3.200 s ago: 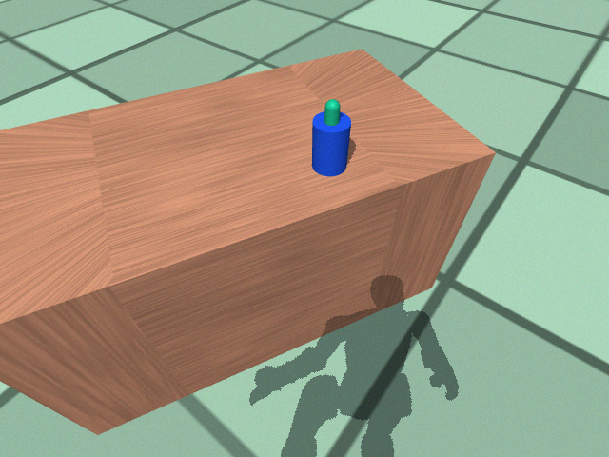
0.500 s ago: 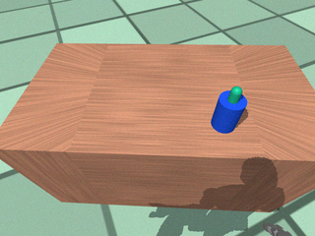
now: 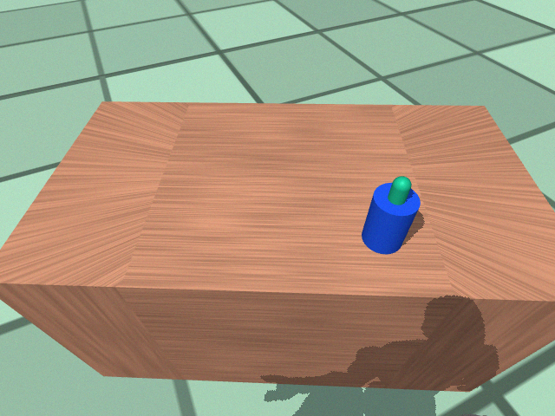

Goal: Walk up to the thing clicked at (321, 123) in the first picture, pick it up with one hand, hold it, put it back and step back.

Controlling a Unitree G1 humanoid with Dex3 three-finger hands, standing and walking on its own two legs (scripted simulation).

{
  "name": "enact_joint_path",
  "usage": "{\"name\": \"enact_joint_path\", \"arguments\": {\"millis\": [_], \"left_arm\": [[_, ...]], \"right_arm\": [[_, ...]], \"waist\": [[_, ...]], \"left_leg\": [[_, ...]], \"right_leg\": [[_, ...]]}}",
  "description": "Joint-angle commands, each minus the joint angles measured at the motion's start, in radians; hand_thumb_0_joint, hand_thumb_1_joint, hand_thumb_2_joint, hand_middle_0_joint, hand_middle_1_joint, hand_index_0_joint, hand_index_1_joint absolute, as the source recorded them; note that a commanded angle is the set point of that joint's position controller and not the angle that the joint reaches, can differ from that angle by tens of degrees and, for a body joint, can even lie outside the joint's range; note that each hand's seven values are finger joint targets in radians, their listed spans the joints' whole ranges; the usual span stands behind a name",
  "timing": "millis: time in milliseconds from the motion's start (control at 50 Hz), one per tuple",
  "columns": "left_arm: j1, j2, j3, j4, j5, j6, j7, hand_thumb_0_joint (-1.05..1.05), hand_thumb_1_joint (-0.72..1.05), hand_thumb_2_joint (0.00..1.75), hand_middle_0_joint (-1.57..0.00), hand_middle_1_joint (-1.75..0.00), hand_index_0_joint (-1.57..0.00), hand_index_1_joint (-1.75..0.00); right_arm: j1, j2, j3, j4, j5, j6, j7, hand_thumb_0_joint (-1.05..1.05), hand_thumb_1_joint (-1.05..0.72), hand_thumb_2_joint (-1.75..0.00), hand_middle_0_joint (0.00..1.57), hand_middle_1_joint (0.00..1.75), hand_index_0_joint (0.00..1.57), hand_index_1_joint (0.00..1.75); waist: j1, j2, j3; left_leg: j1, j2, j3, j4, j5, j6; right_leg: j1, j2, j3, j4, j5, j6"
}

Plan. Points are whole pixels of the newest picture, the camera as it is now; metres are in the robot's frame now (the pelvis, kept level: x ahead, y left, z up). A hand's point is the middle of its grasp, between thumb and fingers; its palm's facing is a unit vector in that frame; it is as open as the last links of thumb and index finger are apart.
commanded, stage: walk up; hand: right
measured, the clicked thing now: (391, 211) +0.50 -0.22 -0.04
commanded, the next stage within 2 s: stand in 0.36 s
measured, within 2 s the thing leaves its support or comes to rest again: neither
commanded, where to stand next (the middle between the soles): +0.06 +0.01 m, yaw -3 degrees
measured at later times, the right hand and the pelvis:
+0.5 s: hand out of the picture +0.08 -0.26 -0.16, palm faces +0.01 +0.95 -0.33, open 7.4 cm; pelvis +0.01 -0.01 +0.00, yaw -1 degrees
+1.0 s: hand out of the picture +0.10 -0.27 -0.15, palm faces -0.01 +0.94 -0.33, open 7.4 cm; pelvis +0.02 -0.02 +0.00, yaw -1 degrees
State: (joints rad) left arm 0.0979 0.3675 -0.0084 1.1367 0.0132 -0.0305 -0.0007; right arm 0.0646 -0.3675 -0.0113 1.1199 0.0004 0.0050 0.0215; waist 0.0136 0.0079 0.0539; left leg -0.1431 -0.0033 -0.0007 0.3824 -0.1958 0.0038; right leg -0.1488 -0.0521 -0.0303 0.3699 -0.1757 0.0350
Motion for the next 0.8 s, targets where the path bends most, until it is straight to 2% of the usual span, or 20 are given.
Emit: {"name": "enact_joint_path", "arguments": {"millis": [0,200,240,320,340,380,460,580,720,780], "left_arm": [[-0.061,0.221,0.05,-0.052,-0.004,-0.021,0.011,0.0,0.9,0.9,-0.2,-0.3,-0.2,-0.3],[-0.08,0.215,0.056,-0.046,0.001,-0.015,0.014,0.0,0.9,0.9,-0.2,-0.3,-0.2,-0.3],[-0.075,0.214,0.058,-0.051,0.002,-0.014,0.013,0.0,0.9,0.9,-0.2,-0.3,-0.2,-0.3],[-0.073,0.211,0.059,-0.051,0.0,-0.014,0.014,0.0,0.9,0.9,-0.2,-0.3,-0.2,-0.3],[-0.069,0.206,0.049,-0.048,-0.005,-0.011,0.015,0.0,0.9,0.9,-0.2,-0.3,-0.2,-0.3],[-0.059,0.195,0.047,-0.051,-0.008,-0.008,0.011,0.0,0.9,0.9,-0.2,-0.3,-0.2,-0.3],[-0.056,0.2,0.049,-0.052,-0.008,-0.005,0.01,0.0,0.9,0.9,-0.2,-0.3,-0.2,-0.3],[-0.054,0.199,0.045,-0.056,-0.006,-0.003,0.006,0.0,0.9,0.9,-0.2,-0.3,-0.2,-0.3],[-0.052,0.2,0.045,-0.06,-0.005,-0.004,0.007,0.0,0.9,0.9,-0.2,-0.3,-0.2,-0.3],[-0.05,0.197,0.044,-0.06,-0.008,-0.003,0.007,0.0,0.9,0.9,-0.2,-0.3,-0.2,-0.3]], "right_arm": [[-0.053,-0.201,-0.047,-0.049,-0.003,-0.018,-0.013,0.0,-0.9,-0.9,0.2,0.3,0.2,0.3],[-0.036,-0.199,-0.051,-0.036,-0.006,-0.014,-0.014,0.0,-0.9,-0.9,0.2,0.3,0.2,0.3],[-0.028,-0.204,-0.052,-0.035,-0.008,-0.016,-0.015,0.0,-0.9,-0.9,0.2,0.3,0.2,0.3],[-0.026,-0.194,-0.05,-0.038,-0.007,-0.016,-0.015,0.0,-0.9,-0.9,0.2,0.3,0.2,0.3],[-0.033,-0.179,-0.043,-0.039,-0.008,-0.027,-0.018,0.0,-0.9,-0.9,0.2,0.3,0.2,0.3],[-0.028,-0.199,-0.043,-0.031,-0.009,-0.034,-0.021,0.0,-0.9,-0.9,0.2,0.3,0.2,0.3],[-0.03,-0.199,-0.041,-0.028,-0.008,-0.036,-0.024,0.0,-0.9,-0.9,0.2,0.3,0.2,0.3],[-0.027,-0.19,-0.035,-0.024,-0.007,-0.037,-0.024,0.0,-0.9,-0.9,0.2,0.3,0.2,0.3],[-0.025,-0.194,-0.035,-0.025,-0.008,-0.037,-0.025,0.0,-0.9,-0.9,0.2,0.3,0.2,0.3],[-0.028,-0.193,-0.031,-0.022,-0.006,-0.035,-0.026,0.0,-0.9,-0.9,0.2,0.3,0.2,0.3]], "waist": [[-0.008,-0.012,-0.086],[-0.013,-0.023,-0.062],[-0.014,-0.014,-0.082],[-0.011,-0.02,-0.074],[-0.021,-0.056,-0.077],[-0.015,-0.016,-0.083],[-0.014,0.006,-0.106],[-0.018,0.003,-0.092],[-0.021,-0.005,-0.107],[-0.019,-0.001,-0.084]], "left_leg": [[0.032,0.114,-0.09,-0.087,0.085,0.021],[0.014,0.115,-0.087,-0.102,0.063,0.019],[0.025,0.117,-0.084,-0.102,0.07,0.021],[0.032,0.115,-0.079,-0.096,0.094,0.019],[0.035,0.139,-0.101,-0.119,0.165,0.014],[0.036,0.139,-0.093,-0.122,0.167,0.011],[0.047,0.141,-0.087,-0.123,0.199,0.008],[0.042,0.136,-0.08,-0.128,0.168,0.001],[0.065,0.142,-0.074,-0.114,0.199,0.0],[0.054,0.137,-0.073,-0.119,0.189,-0.002]], "right_leg": [[0.013,-0.093,0.09,-0.075,0.081,-0.049],[0.02,-0.088,0.091,-0.096,0.065,-0.048],[0.028,-0.09,0.093,-0.09,0.075,-0.05],[0.019,-0.087,0.094,-0.093,0.089,-0.046],[0.033,-0.084,0.085,-0.079,0.112,-0.046],[0.047,-0.084,0.09,-0.082,0.111,-0.042],[0.077,-0.088,0.09,-0.077,0.144,-0.044],[0.066,-0.088,0.091,-0.088,0.13,-0.046],[0.07,-0.09,0.094,-0.091,0.17,-0.048],[0.062,-0.087,0.094,-0.1,0.169,-0.046]]}}
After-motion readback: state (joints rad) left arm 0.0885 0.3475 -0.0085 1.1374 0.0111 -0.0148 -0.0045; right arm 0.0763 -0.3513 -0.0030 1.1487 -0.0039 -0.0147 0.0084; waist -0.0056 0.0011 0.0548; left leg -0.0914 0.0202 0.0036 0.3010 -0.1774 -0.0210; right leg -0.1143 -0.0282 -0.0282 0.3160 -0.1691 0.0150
